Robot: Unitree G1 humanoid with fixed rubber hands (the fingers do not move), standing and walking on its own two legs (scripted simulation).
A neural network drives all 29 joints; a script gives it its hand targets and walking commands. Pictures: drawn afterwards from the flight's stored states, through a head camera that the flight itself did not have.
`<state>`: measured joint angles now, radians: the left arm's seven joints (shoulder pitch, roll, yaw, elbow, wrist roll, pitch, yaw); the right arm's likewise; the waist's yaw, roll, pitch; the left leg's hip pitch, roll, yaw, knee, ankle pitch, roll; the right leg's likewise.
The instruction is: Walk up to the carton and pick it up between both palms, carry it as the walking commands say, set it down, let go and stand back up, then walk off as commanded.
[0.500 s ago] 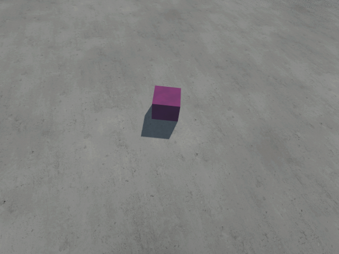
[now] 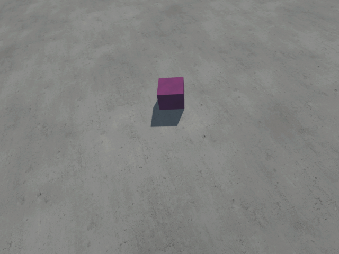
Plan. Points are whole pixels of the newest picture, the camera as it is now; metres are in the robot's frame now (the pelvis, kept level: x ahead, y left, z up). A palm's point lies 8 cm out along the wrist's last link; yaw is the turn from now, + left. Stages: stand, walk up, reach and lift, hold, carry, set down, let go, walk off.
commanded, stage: walk off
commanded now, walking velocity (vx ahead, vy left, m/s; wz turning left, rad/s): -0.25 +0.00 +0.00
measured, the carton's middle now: (171, 93) +1.43 +0.00 -0.70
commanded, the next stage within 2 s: stand in 0.24 s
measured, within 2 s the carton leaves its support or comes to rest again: neither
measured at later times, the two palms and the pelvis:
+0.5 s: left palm out of the picture -0.15 +0.32 -0.15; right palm out of the picture -0.11 -0.19 -0.13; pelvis -0.15 +0.05 +0.00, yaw +0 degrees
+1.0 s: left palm out of the picture -0.19 +0.23 -0.15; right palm out of the picture -0.20 -0.20 -0.15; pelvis -0.17 +0.02 +0.00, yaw +0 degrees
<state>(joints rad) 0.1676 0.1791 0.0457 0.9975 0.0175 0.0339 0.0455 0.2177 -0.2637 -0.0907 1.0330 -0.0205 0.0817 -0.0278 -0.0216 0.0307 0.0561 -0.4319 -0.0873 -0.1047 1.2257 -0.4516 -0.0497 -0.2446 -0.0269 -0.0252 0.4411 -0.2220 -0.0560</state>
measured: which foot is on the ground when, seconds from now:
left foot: up 0.00-0.28, down 0.30-1.00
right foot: down 0.00-0.30, up 0.32-0.66, down 0.68-1.00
